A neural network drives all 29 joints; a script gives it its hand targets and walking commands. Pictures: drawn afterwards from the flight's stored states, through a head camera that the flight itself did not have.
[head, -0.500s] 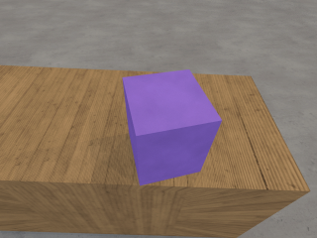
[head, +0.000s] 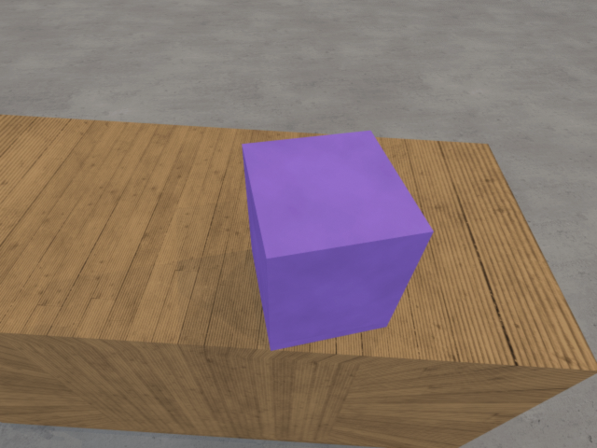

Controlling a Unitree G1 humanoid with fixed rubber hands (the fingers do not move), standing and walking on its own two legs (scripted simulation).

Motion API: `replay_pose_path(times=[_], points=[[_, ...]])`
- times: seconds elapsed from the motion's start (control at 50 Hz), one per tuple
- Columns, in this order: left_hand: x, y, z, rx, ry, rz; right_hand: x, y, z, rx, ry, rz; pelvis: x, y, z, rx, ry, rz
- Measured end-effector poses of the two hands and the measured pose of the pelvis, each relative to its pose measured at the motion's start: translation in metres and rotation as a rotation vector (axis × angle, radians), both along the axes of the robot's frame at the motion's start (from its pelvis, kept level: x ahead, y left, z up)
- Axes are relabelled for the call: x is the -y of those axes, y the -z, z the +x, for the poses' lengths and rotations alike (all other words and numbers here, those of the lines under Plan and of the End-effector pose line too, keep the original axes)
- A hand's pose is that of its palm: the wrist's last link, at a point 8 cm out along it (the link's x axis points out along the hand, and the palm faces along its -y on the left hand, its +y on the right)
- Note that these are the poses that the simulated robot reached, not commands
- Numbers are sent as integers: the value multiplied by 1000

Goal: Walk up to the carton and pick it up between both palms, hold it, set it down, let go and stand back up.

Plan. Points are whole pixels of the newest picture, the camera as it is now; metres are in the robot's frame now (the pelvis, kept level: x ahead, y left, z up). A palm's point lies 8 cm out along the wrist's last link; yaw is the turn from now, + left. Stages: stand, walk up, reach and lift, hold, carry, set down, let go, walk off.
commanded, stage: reach and lift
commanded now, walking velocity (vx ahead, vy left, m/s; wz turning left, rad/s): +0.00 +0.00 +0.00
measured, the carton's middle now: (319, 242) +0.41 -0.04 +0.03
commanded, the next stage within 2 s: none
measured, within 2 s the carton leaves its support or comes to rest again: neither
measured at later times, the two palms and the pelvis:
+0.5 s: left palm out of the picture +0.14 +0.23 -0.09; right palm out of the picture +0.12 -0.31 -0.09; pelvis -0.02 -0.03 -0.01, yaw -1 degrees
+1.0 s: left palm out of the picture +0.13 +0.20 -0.05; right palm out of the picture +0.10 -0.29 -0.08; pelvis -0.05 -0.03 -0.01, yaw -3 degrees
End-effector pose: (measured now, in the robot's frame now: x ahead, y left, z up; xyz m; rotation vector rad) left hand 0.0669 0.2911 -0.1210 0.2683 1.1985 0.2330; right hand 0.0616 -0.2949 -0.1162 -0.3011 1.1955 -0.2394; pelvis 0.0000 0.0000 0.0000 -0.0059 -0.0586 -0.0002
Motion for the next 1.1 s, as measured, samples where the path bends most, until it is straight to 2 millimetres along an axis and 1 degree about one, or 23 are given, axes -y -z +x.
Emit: replay_pose_path(times=[0.06, 0.1, 0.16, 0.2, 0.26, 0.28, 0.32, 0.36, 0.42, 0.5, 0.6, 0.64, 0.7, 0.8, 0.9, 1.0, 1.1], points=[[-1, 0, -1, -8, -6, -1, 0, 0, 0, 3, -4, 0, 0, 0, -1, -4, -2, -1], [-1, 1, 7, -56, -5, 10, 0, 5, 7, 27, 4, 16, 1, 5, -6, -20, 5, -11], [4, 2, 36, -72, 25, 22, -1, 11, 25, 81, -3, 46, 4, 14, -16, -15, 20, -25], [11, 0, 60, -36, 49, 21, -2, 12, 38, 125, -23, 59, 6, 19, -21, -12, 29, -32], [26, -10, 92, 52, 81, 14, -2, 10, 53, 191, -39, 77, 10, 22, -24, -14, 34, -42], [32, -14, 100, 86, 87, 8, -2, 8, 56, 212, -42, 82, 11, 22, -24, -12, 35, -44], [44, -23, 108, 144, 94, -10, 0, 2, 60, 252, -52, 88, 14, 21, -22, -7, 39, -48], [55, -30, 108, 180, 92, -30, 3, -5, 61, 283, -63, 88, 16, 18, -19, 5, 41, -47], [64, -33, 96, 185, 68, -49, 9, -16, 61, 311, -90, 74, 21, 15, -16, 16, 36, -36], [62, -28, 70, 151, 19, -43, 14, -26, 63, 324, -126, 53, 27, 13, -17, 26, 20, -26], [57, -27, 38, 144, -34, -38, 10, -34, 63, 333, -164, 66, 32, 10, -27, 28, 16, -17], [57, -30, 30, 165, -46, -34, 6, -35, 61, 340, -175, 79, 32, 9, -31, 23, 14, -15], [59, -37, 23, 215, -45, -28, -2, -34, 55, 358, -184, 99, 31, 8, -37, 18, 11, -13], [66, -51, 26, 301, -15, -22, -13, -30, 42, 401, -169, 132, 28, 7, -45, 18, 15, -7], [76, -60, 42, 366, 22, -28, -17, -28, 34, 441, -130, 159, 25, 8, -51, 28, 32, 2], [91, -66, 61, 430, 35, -40, -9, -34, 36, 485, -115, 163, 26, 9, -51, 37, 48, 11], [106, -71, 76, 496, 13, -57, 7, -47, 49, 522, -137, 153, 32, 8, -45, 39, 51, 16]])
